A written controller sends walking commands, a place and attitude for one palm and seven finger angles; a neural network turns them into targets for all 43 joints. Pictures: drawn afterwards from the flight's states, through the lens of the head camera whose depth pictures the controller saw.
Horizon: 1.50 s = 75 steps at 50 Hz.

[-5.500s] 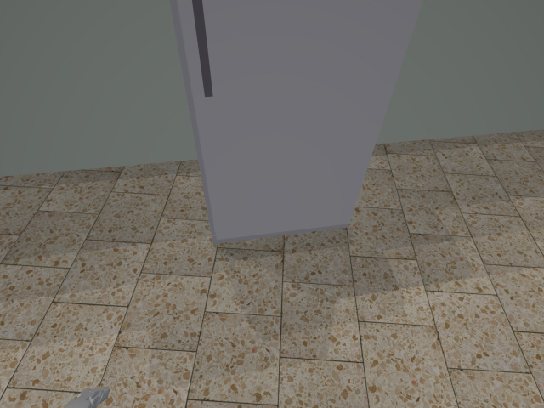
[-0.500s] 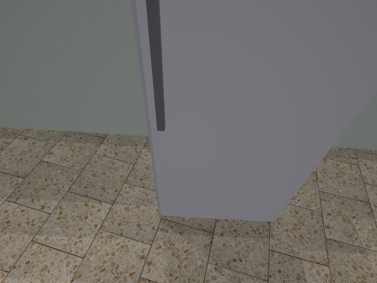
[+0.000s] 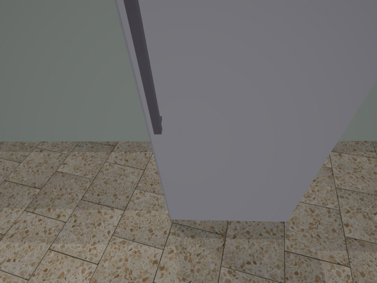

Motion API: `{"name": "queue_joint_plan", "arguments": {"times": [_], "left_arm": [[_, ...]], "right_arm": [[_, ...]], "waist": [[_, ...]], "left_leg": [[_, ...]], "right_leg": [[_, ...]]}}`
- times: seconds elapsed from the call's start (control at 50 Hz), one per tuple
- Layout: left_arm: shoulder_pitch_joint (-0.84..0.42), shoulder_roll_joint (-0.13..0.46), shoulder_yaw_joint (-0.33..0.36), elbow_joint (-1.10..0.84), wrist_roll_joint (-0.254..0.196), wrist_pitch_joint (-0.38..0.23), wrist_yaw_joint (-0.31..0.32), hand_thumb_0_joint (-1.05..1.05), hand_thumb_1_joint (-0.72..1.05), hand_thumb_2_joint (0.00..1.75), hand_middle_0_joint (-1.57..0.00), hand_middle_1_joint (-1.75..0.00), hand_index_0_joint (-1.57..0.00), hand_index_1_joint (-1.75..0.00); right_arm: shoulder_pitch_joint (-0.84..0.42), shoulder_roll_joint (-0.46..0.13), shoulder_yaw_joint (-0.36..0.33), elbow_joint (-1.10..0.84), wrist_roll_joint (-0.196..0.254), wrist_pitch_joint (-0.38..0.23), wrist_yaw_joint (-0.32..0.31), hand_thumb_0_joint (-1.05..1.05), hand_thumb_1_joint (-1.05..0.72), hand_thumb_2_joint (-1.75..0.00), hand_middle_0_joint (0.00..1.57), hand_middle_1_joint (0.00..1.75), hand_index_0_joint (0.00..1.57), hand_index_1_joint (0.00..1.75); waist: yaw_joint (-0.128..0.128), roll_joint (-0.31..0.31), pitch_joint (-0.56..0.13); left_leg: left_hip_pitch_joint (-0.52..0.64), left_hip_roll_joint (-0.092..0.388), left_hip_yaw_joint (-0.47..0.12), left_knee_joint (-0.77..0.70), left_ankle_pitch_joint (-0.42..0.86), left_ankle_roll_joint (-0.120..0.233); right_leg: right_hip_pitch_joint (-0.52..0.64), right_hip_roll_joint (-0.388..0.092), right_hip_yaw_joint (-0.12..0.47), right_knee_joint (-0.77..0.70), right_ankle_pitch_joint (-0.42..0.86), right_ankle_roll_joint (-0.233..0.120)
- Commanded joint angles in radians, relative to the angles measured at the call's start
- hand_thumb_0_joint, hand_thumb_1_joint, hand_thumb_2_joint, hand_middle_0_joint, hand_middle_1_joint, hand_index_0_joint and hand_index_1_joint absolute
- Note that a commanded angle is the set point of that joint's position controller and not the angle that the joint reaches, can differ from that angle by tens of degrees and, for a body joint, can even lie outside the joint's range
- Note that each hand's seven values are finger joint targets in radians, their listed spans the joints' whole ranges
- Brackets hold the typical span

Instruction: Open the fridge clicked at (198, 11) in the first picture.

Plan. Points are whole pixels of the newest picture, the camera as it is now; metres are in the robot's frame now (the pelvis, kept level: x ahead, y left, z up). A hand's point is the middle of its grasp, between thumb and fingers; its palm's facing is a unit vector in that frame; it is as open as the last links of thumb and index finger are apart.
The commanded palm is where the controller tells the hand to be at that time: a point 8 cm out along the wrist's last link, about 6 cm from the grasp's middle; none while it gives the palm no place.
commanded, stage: look again from close up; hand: left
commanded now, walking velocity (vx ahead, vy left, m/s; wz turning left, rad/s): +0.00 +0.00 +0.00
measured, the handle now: (142, 43) +0.52 +0.12 +0.27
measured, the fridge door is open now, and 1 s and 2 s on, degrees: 0 0 0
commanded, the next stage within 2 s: raise the hand to about handle height in 0.88 s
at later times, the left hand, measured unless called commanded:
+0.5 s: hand out of the picture +0.01 +0.13 -0.17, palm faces +0.02 -0.98 -0.21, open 7.4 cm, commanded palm none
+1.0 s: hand out of the picture +0.01 +0.14 -0.17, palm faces +0.04 -0.98 -0.21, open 7.4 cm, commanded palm +0.09 +0.19 -0.06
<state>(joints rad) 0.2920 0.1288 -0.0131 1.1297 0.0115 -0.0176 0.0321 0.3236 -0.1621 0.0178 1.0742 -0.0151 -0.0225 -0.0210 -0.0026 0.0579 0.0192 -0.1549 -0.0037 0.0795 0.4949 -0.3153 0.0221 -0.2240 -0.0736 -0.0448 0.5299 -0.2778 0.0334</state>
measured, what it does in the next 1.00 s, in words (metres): stands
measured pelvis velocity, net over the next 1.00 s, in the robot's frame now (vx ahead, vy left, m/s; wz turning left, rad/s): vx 0.00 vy -0.04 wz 0.00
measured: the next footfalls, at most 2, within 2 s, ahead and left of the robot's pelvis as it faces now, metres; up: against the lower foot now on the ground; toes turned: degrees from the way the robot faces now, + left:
none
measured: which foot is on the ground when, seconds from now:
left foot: down 0.00-1.00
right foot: down 0.00-1.00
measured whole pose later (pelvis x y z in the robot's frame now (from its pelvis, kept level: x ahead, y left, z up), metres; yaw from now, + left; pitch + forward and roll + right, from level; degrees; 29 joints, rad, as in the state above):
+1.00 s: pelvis +0.00 -0.04 +0.00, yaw +0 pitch -1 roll +0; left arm 0.26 0.15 0.01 1.12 0.01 -0.02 0.03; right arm 0.28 -0.14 0.01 1.12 -0.01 -0.02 -0.02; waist 0.01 0.01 0.05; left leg -0.15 0.06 0.06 0.46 -0.28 -0.04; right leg -0.20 -0.01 -0.08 0.47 -0.25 -0.02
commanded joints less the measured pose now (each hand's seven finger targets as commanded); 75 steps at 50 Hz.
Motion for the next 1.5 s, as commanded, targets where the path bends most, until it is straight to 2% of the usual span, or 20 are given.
{"name": "queue_joint_plan", "arguments": {"times": [0.0, 0.42, 0.94, 0.96, 0.98, 1.0, 1.02, 1.04, 1.06, 1.08, 1.1, 1.14, 1.16, 1.18, 1.22, 1.24, 1.28, 1.34, 1.4, 1.48], "left_arm": [[0.041, 0.110, 0.015, -0.035, 0.001, -0.011, 0.004, 0.00, 0.90, 0.90, -0.20, -0.30, -0.20, -0.30], [0.027, 0.142, 0.031, -0.038, -0.001, -0.018, 0.002, 0.00, 0.90, 0.90, -0.20, -0.30, -0.20, -0.30], [0.021, 0.135, 0.038, -0.044, 0.000, -0.011, 0.000, 0.00, 0.90, 0.90, -0.20, -0.30, -0.20, -0.30], [0.146, 0.161, 0.041, 0.005, 0.003, -0.026, 0.041, 0.00, 0.90, 0.90, -0.20, -0.30, -0.20, -0.30], [-0.588, 0.506, 0.276, -1.464, -0.203, -0.217, 0.030, 0.00, 0.88, 0.89, -0.20, -0.32, -0.20, -0.32], [-0.257, 0.293, 0.111, -1.325, -0.135, -0.176, 0.066, 0.00, 0.85, 0.88, -0.20, -0.33, -0.20, -0.33], [-0.109, 0.229, 0.109, -1.091, -0.119, -0.135, 0.102, 0.00, 0.83, 0.87, -0.21, -0.34, -0.21, -0.34], [0.056, 0.030, -0.009, -1.109, -0.153, -0.071, 0.081, 0.00, 0.81, 0.86, -0.21, -0.36, -0.21, -0.36], [-0.023, 0.064, -0.001, -1.285, -0.183, -0.094, 0.062, 0.00, 0.78, 0.85, -0.21, -0.37, -0.21, -0.37], [0.022, 0.033, -0.005, -1.189, -0.175, -0.115, 0.048, 0.00, 0.76, 0.84, -0.21, -0.39, -0.21, -0.39], [-0.025, 0.066, 0.029, -1.186, -0.187, -0.171, 0.025, 0.00, 0.74, 0.83, -0.21, -0.40, -0.21, -0.40], [0.133, 0.044, 0.080, -1.053, -0.209, -0.283, -0.049, 0.00, 0.69, 0.81, -0.22, -0.43, -0.22, -0.43], [0.231, 0.014, 0.087, -0.974, -0.229, -0.349, -0.103, 0.00, 0.67, 0.80, -0.22, -0.45, -0.22, -0.45], [0.331, 0.022, 0.120, -0.917, -0.244, -0.408, -0.171, 0.00, 0.64, 0.79, -0.22, -0.47, -0.22, -0.47], [0.345, 0.077, 0.168, -0.974, -0.264, -0.537, -0.305, 0.00, 0.60, 0.77, -0.22, -0.50, -0.22, -0.50], [0.349, 0.130, 0.211, -0.984, -0.252, -0.553, -0.339, 0.00, 0.57, 0.76, -0.22, -0.51, -0.22, -0.51], [0.333, 0.214, 0.285, -1.048, -0.242, -0.500, -0.351, 0.00, 0.53, 0.74, -0.23, -0.54, -0.23, -0.54], [0.146, 0.186, 0.248, -1.351, -0.285, -0.434, -0.307, 0.00, 0.46, 0.71, -0.23, -0.58, -0.23, -0.58], [-0.084, 0.237, 0.258, -1.642, -0.281, -0.463, -0.216, 0.00, 0.39, 0.68, -0.24, -0.63, -0.24, -0.63], [-0.138, 0.152, 0.099, -1.645, -0.249, -0.508, -0.232, 0.00, 0.29, 0.64, -0.24, -0.69, -0.24, -0.69]], "right_arm": [[0.054, -0.077, -0.017, -0.030, 0.002, -0.015, -0.004, 0.00, -0.90, -0.90, 0.20, 0.30, 0.20, 0.30], [0.029, -0.067, -0.019, 0.017, 0.001, -0.007, -0.010, 0.00, -0.90, -0.90, 0.20, 0.30, 0.20, 0.30], [0.030, -0.066, -0.023, 0.032, 0.000, -0.009, -0.014, 0.00, -0.90, -0.90, 0.20, 0.30, 0.20, 0.30], [-0.109, -0.106, -0.042, -0.037, 0.014, -0.010, -0.005, 0.00, -0.90, -0.90, 0.20, 0.30, 0.20, 0.30], [-0.138, -0.270, -0.085, -0.342, 0.010, -0.160, -0.093, 0.00, -0.90, -0.90, 0.20, 0.30, 0.20, 0.30], [-0.161, -0.163, -0.011, -0.335, 0.025, -0.253, -0.112, 0.00, -0.90, -0.90, 0.20, 0.30, 0.20, 0.30], [-0.113, -0.177, -0.013, -0.270, 0.034, -0.292, -0.091, 0.00, -0.90, -0.90, 0.20, 0.30, 0.20, 0.30], [-0.107, -0.147, -0.030, -0.312, 0.054, -0.311, -0.072, 0.00, -0.90, -0.90, 0.20, 0.30, 0.20, 0.30], [-0.124, -0.189, -0.033, -0.358, 0.069, -0.329, -0.072, 0.00, -0.90, -0.90, 0.20, 0.30, 0.20, 0.30], [-0.144, -0.183, -0.039, -0.375, 0.060, -0.345, -0.076, 0.00, -0.90, -0.90, 0.20, 0.30, 0.20, 0.30], [-0.133, -0.211, -0.051, -0.404, 0.049, -0.358, -0.063, 0.00, -0.90, -0.90, 0.20, 0.30, 0.20, 0.30], [-0.144, -0.212, -0.075, -0.452, 0.029, -0.364, -0.039, 0.00, -0.90, -0.90, 0.20, 0.30, 0.20, 0.30], [-0.159, -0.210, -0.079, -0.474, 0.025, -0.362, -0.024, 0.00, -0.90, -0.90, 0.20, 0.30, 0.20, 0.30], [-0.153, -0.209, -0.089, -0.501, 0.028, -0.351, 0.000, 0.00, -0.90, -0.90, 0.20, 0.30, 0.20, 0.30], [-0.202, -0.226, -0.100, -0.572, 0.017, -0.336, 0.039, 0.00, -0.90, -0.90, 0.20, 0.30, 0.20, 0.30], [-0.209, -0.229, -0.104, -0.606, 0.022, -0.327, 0.048, 0.00, -0.90, -0.90, 0.20, 0.30, 0.20, 0.30], [-0.224, -0.230, -0.108, -0.661, 0.031, -0.291, 0.052, 0.00, -0.90, -0.90, 0.20, 0.30, 0.20, 0.30], [-0.245, -0.215, -0.086, -0.764, 0.041, -0.267, 0.029, 0.00, -0.90, -0.90, 0.20, 0.30, 0.20, 0.30], [-0.172, -0.207, -0.070, -0.749, 0.027, -0.271, 0.001, 0.00, -0.90, -0.90, 0.20, 0.30, 0.20, 0.30], [-0.131, -0.215, -0.036, -0.671, 0.030, -0.308, -0.018, 0.00, -0.90, -0.90, 0.20, 0.30, 0.20, 0.30]], "waist": [[0.001, -0.076, 0.100], [0.005, -0.071, 0.023], [0.011, -0.050, 0.041], [0.069, -0.157, 0.042], [-0.046, 0.182, -0.330], [0.020, 0.222, -0.373], [0.025, 0.114, -0.317], [-0.001, -0.026, -0.208], [0.003, -0.063, -0.191], [-0.022, -0.179, -0.036], [-0.040, -0.256, 0.010], [0.003, -0.332, 0.053], [0.026, -0.334, 0.065], [0.064, -0.245, 0.039], [0.075, -0.142, -0.038], [0.091, -0.120, -0.095], [0.121, -0.072, -0.153], [0.084, 0.014, -0.231], [0.024, 0.094, -0.288], [-0.051, 0.098, -0.230]], "left_leg": [[-0.084, 0.099, -0.097, -0.146, 0.140, 0.015], [-0.027, 0.100, -0.056, -0.118, 0.177, -0.012], [-0.034, 0.114, -0.067, -0.145, 0.183, -0.015], [-0.126, 0.111, -0.020, 0.108, 0.110, -0.045], [0.129, 0.007, -0.032, -0.027, 0.273, -0.026], [0.122, 0.006, 0.013, -0.077, 0.394, -0.011], [0.044, 0.018, -0.012, -0.067, 0.368, -0.020], [-0.002, 0.045, -0.049, -0.079, 0.339, -0.007], [-0.009, 0.039, -0.062, -0.062, 0.278, -0.006], [-0.076, 0.035, -0.072, -0.048, 0.192, -0.002], [-0.135, 0.023, -0.082, -0.019, 0.098, 0.002], [-0.268, 0.008, -0.085, 0.047, -0.012, -0.010], [-0.333, 0.002, -0.077, 0.088, -0.043, -0.020], [-0.358, -0.009, -0.063, 0.118, -0.024, -0.034], [-0.407, -0.023, -0.041, 0.222, 0.013, -0.046], [-0.439, -0.029, -0.032, 0.252, 0.023, -0.037], [-0.473, -0.033, -0.017, 0.264, 0.007, -0.026], [-0.431, -0.030, -0.024, 0.263, -0.046, -0.012], [-0.350, 0.000, -0.083, 0.279, -0.011, -0.007], [-0.315, 0.020, -0.123, 0.306, 0.022, -0.003]], "right_leg": [[-0.019, -0.035, 0.060, -0.091, 0.100, -0.063], [0.048, -0.052, 0.084, -0.133, 0.245, -0.080], [0.047, -0.037, 0.070, -0.144, 0.188, -0.077], [0.069, -0.119, 0.162, -0.148, 0.684, -0.027], [0.154, -0.039, 0.099, -0.104, 0.639, -0.039], [0.231, -0.012, 0.066, -0.046, 0.462, -0.095], [0.156, 0.025, 0.032, -0.052, 0.319, -0.088], [0.099, 0.034, 0.002, -0.056, 0.270, -0.068], [0.051, 0.031, -0.016, -0.049, 0.209, -0.051], [-0.040, 0.038, -0.028, -0.070, 0.113, -0.043], [-0.127, 0.038, -0.028, -0.079, -0.002, -0.032], [-0.223, 0.046, -0.031, -0.034, -0.146, -0.032], [-0.259, 0.047, -0.033, 0.008, -0.179, -0.037], [-0.237, 0.048, -0.027, 0.058, -0.146, -0.055], [-0.250, 0.046, -0.028, 0.183, -0.030, -0.078], [-0.245, 0.039, -0.020, 0.222, 0.006, -0.083], [-0.239, 0.038, 0.000, 0.247, -0.007, -0.078], [-0.258, 0.046, 0.005, 0.247, -0.082, -0.065], [-0.291, 0.065, 0.001, 0.267, -0.044, -0.065], [-0.359, 0.079, -0.017, 0.273, -0.016, -0.063]]}}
